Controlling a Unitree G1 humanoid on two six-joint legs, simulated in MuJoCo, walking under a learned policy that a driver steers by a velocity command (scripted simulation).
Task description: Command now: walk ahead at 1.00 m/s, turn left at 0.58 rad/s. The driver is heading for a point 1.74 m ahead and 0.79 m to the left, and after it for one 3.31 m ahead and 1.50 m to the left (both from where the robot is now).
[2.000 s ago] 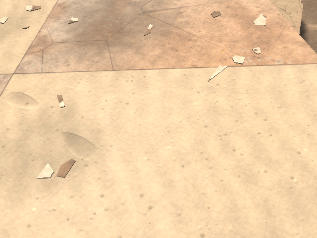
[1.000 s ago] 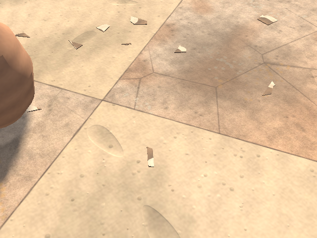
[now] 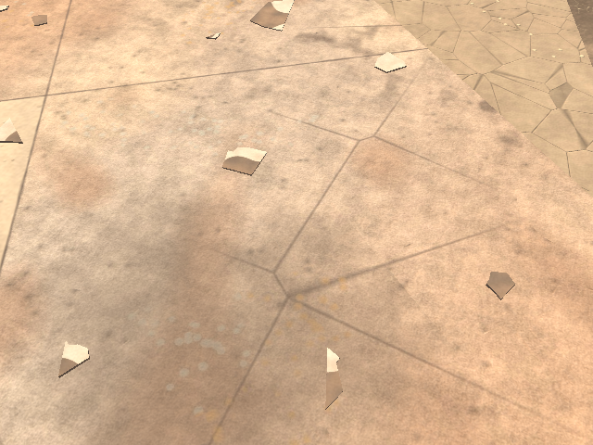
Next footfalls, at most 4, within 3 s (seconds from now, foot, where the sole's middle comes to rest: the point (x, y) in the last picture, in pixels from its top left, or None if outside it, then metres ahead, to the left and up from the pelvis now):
0.24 left None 0.42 0.08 -0.77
0.66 right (288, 303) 0.88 0.06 -0.77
1.10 left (132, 262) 1.01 0.50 -0.77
1.54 right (114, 155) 1.46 0.65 -0.77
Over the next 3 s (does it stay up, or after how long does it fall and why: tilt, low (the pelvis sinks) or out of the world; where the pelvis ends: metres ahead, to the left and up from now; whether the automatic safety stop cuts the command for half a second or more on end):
stays up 2.50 1.18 0.00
